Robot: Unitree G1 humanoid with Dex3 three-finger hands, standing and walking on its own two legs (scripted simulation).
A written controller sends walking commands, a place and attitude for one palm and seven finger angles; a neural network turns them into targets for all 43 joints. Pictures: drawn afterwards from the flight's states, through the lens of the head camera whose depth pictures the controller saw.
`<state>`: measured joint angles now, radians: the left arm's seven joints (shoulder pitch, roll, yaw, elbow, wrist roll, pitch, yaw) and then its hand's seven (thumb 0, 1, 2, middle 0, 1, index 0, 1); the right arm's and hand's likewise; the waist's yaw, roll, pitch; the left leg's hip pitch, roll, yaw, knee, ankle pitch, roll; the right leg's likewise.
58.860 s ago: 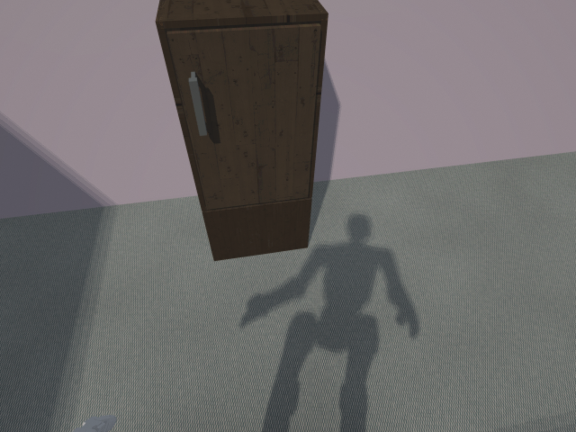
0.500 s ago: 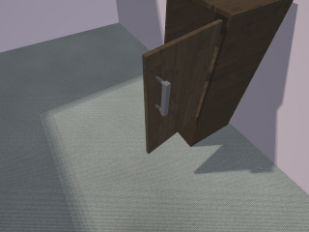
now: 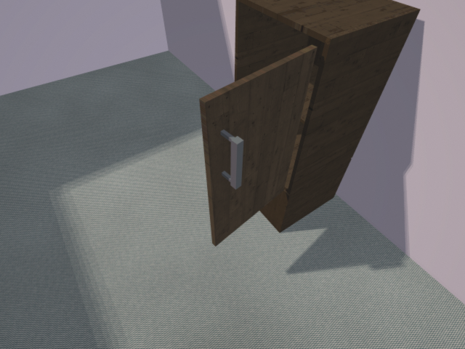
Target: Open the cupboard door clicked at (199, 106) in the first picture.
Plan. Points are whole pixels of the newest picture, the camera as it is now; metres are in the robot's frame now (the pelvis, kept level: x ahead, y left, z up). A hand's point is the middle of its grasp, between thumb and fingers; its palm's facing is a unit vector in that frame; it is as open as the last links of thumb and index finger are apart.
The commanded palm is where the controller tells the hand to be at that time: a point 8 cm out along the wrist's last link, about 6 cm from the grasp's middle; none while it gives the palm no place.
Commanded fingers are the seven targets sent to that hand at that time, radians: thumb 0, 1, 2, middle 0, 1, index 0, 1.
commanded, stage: let the arm hang, fingers relaxed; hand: left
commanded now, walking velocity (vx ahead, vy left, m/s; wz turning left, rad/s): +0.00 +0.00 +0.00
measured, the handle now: (230, 160) +0.53 +0.03 -0.01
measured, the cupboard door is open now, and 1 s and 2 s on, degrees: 98 98 98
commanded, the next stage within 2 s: look to check the result in 0.06 s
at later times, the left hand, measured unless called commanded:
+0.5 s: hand out of the picture +0.00 +0.16 -0.17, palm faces +0.05 -0.98 -0.21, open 7.4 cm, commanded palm none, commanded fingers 0.00 0.90 0.90 -0.20 -0.30 -0.20 -0.30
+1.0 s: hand out of the picture +0.02 +0.16 -0.17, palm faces +0.04 -0.97 -0.22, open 7.4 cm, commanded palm none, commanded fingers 0.00 0.90 0.90 -0.20 -0.30 -0.20 -0.30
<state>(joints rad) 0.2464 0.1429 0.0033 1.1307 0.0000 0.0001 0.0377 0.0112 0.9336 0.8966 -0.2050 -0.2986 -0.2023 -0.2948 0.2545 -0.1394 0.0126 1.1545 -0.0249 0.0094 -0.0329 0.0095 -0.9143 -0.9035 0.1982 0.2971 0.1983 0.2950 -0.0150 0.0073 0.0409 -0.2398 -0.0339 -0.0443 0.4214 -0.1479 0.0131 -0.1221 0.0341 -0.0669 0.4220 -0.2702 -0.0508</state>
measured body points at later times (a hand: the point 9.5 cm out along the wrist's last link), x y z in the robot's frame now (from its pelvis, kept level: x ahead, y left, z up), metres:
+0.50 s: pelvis +0.01 -0.01 +0.00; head +0.03 -0.02 +0.45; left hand +0.00 +0.21 -0.16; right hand +0.02 -0.23 -0.17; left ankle +0.05 +0.11 -0.74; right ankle -0.02 -0.08 -0.74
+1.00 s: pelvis +0.02 -0.02 +0.00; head +0.03 -0.03 +0.45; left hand +0.02 +0.21 -0.15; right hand +0.03 -0.24 -0.16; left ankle +0.05 +0.11 -0.74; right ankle -0.02 -0.08 -0.74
